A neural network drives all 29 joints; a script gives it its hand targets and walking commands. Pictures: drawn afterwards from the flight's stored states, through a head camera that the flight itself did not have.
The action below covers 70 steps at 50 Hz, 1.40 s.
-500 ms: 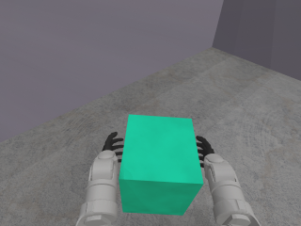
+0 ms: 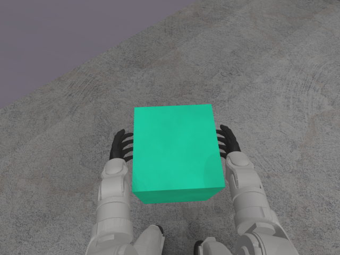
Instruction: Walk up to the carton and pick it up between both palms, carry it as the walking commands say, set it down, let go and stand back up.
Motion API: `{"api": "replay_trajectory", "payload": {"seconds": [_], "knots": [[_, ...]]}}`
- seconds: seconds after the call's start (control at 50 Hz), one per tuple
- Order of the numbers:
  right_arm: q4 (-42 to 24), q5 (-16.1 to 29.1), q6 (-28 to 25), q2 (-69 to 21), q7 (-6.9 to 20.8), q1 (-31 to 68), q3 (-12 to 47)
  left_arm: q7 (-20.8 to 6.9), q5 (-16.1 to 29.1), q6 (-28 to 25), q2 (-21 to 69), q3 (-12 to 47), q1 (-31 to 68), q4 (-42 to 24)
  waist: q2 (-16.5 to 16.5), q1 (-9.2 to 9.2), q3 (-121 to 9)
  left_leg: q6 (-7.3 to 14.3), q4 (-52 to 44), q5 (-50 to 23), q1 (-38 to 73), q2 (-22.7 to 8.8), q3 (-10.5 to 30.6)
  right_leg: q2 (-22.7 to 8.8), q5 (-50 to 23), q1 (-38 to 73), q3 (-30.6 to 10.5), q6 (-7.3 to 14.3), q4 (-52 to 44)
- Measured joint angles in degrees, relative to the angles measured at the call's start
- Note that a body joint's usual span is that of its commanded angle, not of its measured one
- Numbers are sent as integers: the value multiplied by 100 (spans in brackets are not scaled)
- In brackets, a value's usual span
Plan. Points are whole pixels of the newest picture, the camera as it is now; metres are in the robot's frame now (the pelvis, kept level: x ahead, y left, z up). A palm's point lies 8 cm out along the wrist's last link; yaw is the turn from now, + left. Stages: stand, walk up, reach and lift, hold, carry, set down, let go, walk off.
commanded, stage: set down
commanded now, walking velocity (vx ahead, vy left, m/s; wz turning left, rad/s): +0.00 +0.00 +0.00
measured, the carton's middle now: (174, 159) +0.36 +0.06 -0.11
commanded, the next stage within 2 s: none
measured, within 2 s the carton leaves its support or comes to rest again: neither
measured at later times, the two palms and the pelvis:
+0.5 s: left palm (120, 163) +0.33 +0.22 -0.13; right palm (216, 155) +0.39 -0.06 -0.13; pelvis +0.00 +0.01 -0.06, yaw +0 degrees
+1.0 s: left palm (129, 166) +0.35 +0.22 -0.22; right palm (213, 157) +0.42 -0.06 -0.21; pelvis -0.03 +0.01 -0.14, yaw -1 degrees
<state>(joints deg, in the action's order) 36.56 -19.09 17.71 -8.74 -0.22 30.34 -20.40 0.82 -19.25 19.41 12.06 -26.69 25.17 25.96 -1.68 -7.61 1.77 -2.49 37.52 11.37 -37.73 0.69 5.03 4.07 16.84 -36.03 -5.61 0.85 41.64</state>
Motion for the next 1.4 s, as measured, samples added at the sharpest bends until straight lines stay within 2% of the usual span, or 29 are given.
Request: {"api": "replay_trajectory", "payload": {"seconds": [0.22,0.38,0.62,0.82,1.0,1.4], "knots": [[-142,289,-391,-67,-256,4,295,-158,236,-485,-147,-52,-43,-103,-67,-8,-467,-76,857,293,-1581,-34,114,113,244,-1513,134,28,744],[-8,404,-566,11,-327,165,350,-128,396,-648,-204,-87,90,2,-91,52,-892,-56,1555,525,-2625,63,125,77,489,-2503,167,-47,1383],[451,553,-699,325,-218,720,259,160,519,-668,-142,-140,486,142,-78,155,-1193,28,2629,821,-3906,188,42,48,810,-3736,125,-187,2411],[766,625,-691,519,-155,1279,131,321,576,-616,-190,-196,917,263,-134,184,-1230,14,3398,992,-4779,208,17,103,996,-4610,128,-224,3195],[951,631,-620,621,-200,1751,63,344,607,-580,-326,-289,1340,444,-179,149,-1255,-50,3997,1135,-5503,190,25,182,1142,-5361,158,-206,3833],[1054,772,-522,740,-499,2465,204,235,838,-586,-739,-394,2085,771,-161,40,-1126,-157,5117,1407,-6820,187,37,304,1426,-6721,217,-189,5015]]}}
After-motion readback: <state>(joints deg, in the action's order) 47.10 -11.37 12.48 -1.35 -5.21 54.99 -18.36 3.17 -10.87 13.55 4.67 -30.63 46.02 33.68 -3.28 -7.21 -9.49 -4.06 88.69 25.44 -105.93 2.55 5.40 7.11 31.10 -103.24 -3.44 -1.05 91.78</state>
